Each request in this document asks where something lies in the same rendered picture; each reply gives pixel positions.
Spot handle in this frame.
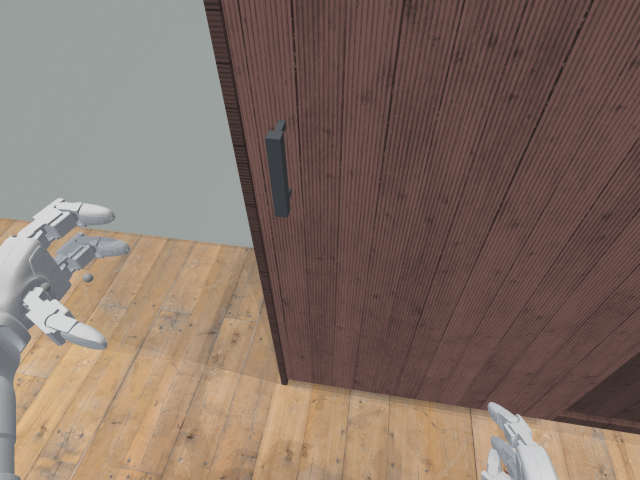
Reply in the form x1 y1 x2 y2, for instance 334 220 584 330
265 120 292 218

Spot robot right hand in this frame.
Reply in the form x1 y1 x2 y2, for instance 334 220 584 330
481 402 559 480

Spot robot left hand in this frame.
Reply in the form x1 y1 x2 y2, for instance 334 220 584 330
0 198 130 350

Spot wardrobe door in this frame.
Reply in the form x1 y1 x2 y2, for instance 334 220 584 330
566 352 640 422
221 0 640 421

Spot robot left forearm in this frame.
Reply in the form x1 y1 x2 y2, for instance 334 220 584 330
0 310 31 480

